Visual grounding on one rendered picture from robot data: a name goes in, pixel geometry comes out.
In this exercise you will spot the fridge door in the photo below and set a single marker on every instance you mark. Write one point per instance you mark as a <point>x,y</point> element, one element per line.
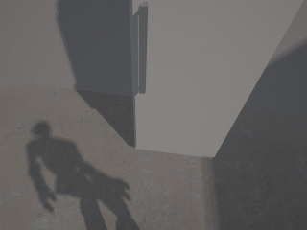
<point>204,57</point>

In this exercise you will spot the handle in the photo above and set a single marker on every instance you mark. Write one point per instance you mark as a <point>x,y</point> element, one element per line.
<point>143,38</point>

